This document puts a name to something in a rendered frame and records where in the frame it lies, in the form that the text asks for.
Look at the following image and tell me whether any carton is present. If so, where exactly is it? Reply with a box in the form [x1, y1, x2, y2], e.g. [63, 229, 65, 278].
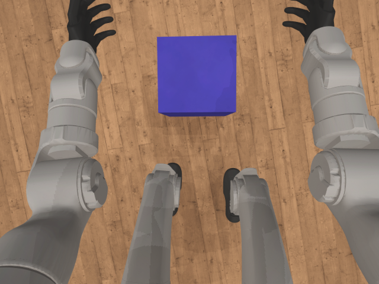
[157, 35, 237, 117]

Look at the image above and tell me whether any robot right upper arm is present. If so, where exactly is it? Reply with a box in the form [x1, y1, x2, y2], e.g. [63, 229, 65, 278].
[308, 148, 379, 284]

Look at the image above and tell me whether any right robot forearm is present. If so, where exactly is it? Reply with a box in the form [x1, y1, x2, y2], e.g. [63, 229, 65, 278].
[301, 26, 379, 150]

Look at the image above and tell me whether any robot right shin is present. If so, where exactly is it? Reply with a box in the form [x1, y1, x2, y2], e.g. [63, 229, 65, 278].
[230, 168, 269, 215]

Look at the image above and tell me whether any left robot hand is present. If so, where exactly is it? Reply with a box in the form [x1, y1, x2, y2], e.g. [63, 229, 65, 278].
[67, 0, 116, 53]

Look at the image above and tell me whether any robot left upper arm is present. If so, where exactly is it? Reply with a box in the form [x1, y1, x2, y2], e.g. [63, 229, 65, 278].
[0, 157, 108, 284]

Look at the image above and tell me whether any robot right foot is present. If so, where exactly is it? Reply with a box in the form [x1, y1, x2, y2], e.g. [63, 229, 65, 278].
[223, 168, 240, 223]

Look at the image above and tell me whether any left robot forearm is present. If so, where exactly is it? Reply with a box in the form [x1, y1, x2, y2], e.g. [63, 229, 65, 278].
[26, 40, 102, 208]

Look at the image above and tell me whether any right robot hand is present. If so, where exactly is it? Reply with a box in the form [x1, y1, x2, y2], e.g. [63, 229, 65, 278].
[282, 0, 335, 44]

